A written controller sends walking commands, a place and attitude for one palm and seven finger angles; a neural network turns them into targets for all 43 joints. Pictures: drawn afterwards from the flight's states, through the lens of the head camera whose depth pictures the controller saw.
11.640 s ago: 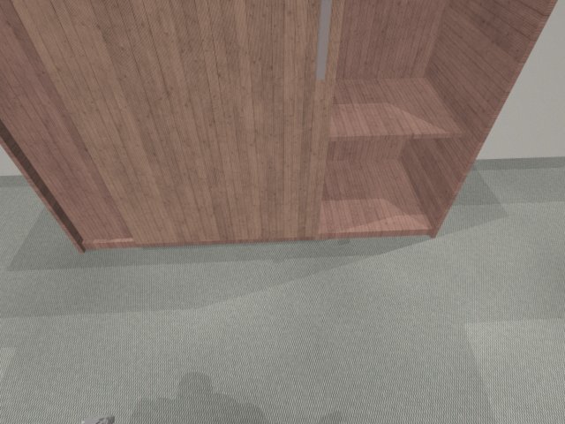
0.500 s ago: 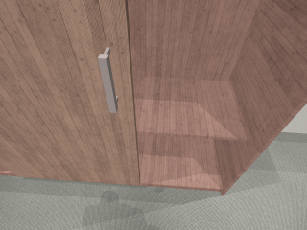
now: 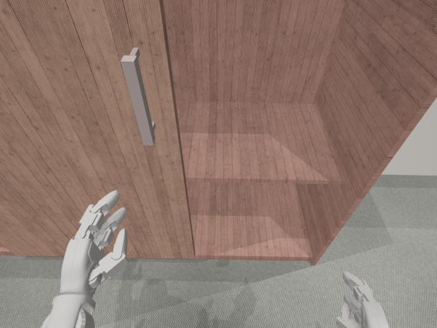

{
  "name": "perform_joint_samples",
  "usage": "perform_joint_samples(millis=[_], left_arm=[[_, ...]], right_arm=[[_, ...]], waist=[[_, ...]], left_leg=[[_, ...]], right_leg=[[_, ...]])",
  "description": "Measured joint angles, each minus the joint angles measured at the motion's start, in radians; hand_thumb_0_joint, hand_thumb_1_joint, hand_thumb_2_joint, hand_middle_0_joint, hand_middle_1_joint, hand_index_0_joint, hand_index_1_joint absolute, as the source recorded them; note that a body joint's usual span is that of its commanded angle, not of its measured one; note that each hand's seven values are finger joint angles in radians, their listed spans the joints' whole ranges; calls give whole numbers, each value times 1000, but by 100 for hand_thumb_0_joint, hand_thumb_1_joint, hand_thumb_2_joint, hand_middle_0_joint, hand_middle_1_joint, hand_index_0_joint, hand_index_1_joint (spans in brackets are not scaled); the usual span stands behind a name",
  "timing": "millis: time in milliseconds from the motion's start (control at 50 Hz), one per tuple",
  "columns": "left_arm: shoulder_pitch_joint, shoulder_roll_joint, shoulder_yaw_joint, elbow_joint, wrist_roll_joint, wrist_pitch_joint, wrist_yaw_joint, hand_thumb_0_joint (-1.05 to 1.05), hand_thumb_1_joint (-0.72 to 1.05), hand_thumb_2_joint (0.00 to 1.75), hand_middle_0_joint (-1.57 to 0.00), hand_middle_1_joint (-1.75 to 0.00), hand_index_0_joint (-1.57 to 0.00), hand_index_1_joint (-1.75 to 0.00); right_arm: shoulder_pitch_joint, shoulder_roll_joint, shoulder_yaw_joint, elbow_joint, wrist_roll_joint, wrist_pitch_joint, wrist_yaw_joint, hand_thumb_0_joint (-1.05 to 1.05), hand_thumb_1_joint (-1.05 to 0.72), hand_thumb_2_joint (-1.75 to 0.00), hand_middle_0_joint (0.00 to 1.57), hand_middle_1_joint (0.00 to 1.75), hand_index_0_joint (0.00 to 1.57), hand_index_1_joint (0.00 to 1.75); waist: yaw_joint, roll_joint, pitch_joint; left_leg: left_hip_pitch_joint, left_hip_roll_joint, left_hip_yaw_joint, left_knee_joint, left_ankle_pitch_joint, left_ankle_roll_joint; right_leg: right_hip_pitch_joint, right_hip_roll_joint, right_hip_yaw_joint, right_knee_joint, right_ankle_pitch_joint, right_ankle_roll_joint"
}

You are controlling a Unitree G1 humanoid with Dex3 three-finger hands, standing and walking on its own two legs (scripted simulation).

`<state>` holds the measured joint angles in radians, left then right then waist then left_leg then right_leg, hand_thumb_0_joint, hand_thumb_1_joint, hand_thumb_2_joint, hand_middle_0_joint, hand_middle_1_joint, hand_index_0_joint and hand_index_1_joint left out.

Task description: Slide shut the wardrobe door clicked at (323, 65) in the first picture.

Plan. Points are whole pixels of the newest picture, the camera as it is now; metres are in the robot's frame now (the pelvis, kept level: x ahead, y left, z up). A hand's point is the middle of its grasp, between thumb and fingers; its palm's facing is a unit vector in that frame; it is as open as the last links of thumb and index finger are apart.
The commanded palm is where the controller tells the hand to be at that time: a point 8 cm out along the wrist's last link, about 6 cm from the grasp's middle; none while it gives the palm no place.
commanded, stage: raise the hand with hooked fingers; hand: left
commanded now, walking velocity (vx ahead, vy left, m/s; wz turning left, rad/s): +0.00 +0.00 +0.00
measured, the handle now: (142, 99) +0.51 +0.17 +0.17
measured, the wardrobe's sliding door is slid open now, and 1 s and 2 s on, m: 0.54 0.54 0.54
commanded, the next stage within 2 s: move the hooked fingers beside the handle in 1.82 s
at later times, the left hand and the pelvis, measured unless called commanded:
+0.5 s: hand (90, 260) +0.22 +0.21 +0.06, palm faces -0.01 -1.00 -0.05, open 10.7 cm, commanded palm +0.18 +0.27 +0.08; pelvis -0.01 +0.00 -0.01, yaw +1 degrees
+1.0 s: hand (35, 219) +0.24 +0.27 +0.15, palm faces +0.09 -0.99 -0.08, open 13.5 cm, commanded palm +0.21 +0.32 +0.15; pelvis +0.00 +0.01 +0.02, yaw +2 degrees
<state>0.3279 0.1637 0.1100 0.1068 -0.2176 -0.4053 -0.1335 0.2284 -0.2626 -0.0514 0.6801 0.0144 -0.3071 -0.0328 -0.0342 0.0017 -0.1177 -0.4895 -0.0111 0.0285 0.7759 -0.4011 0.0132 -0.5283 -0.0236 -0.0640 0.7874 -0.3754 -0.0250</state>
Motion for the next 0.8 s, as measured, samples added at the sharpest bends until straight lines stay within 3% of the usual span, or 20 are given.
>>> perform_joint_samples(millis=[40,100,180,240,300,340,400,500,600,800], left_arm=[[3,-4,10,-1,-10,-72,-103,2,75,82,-20,-42,-21,-42],[60,6,11,-26,-21,-36,-166,1,67,79,-21,-46,-22,-46],[146,20,35,-70,-23,35,-113,1,56,75,-22,-52,-23,-52],[159,41,67,-109,-27,8,-83,1,49,72,-23,-57,-24,-56],[104,65,76,-124,-46,-25,-113,1,42,70,-23,-61,-24,-61],[46,85,73,-118,-56,-9,-153,1,37,68,-23,-64,-24,-64],[-27,113,79,-93,-70,67,-202,1,30,65,-24,-68,-24,-68],[-53,132,135,-68,-101,181,-203,1,19,60,-25,-76,-26,-76],[-34,134,185,-93,-112,185,-182,1,7,55,-26,-83,-26,-83],[-68,154,196,-117,-106,210,-196,0,-16,45,-27,-98,-28,-98]], right_arm=[[-38,-1,-11,-70,4,13,19,1,-92,-90,20,29,20,30],[-68,-4,-14,-166,13,52,20,1,-91,-90,20,29,20,30],[-67,4,-2,-232,14,83,-2,1,-91,-90,20,29,20,30],[-51,17,26,-224,10,78,-14,1,-91,-90,20,29,20,30],[-39,27,67,-181,13,62,-22,1,-91,-90,20,29,20,30],[-31,37,94,-147,19,57,-27,1,-91,-90,20,30,21,30],[-9,58,122,-105,26,57,-33,1,-90,-90,20,30,21,30],[47,71,126,-77,27,55,-35,1,-90,-90,21,30,21,30],[85,36,97,-65,26,34,-30,1,-90,-90,21,30,21,30],[59,-21,69,-45,36,-13,-47,1,-90,-90,20,30,21,30]], waist=[[4,-18,-10],[21,-35,-9],[52,-33,0],[70,-23,10],[77,0,30],[76,14,41],[62,29,47],[28,34,42],[20,31,47],[43,27,64]], left_leg=[[-58,8,8,73,-30,3],[-106,15,8,143,-61,-6],[-136,21,-20,189,-77,-10],[-154,25,-54,212,-81,-14],[-162,27,-82,226,-80,-17],[-157,28,-90,221,-75,-17],[-129,29,-83,185,-59,-15],[-54,28,-47,89,-26,-5],[0,23,-28,27,-7,3],[93,9,-31,-47,16,15]], right_leg=[[-63,6,7,72,-26,-5],[-111,9,7,141,-53,-10],[-121,14,-20,163,-66,-16],[-116,18,-53,159,-66,-20],[-102,21,-81,146,-60,-22],[-90,23,-89,131,-52,-22],[-64,26,-82,93,-32,-19],[-9,26,-47,15,2,-8],[37,24,-28,-38,23,2],[136,13,-29,-119,47,15]])
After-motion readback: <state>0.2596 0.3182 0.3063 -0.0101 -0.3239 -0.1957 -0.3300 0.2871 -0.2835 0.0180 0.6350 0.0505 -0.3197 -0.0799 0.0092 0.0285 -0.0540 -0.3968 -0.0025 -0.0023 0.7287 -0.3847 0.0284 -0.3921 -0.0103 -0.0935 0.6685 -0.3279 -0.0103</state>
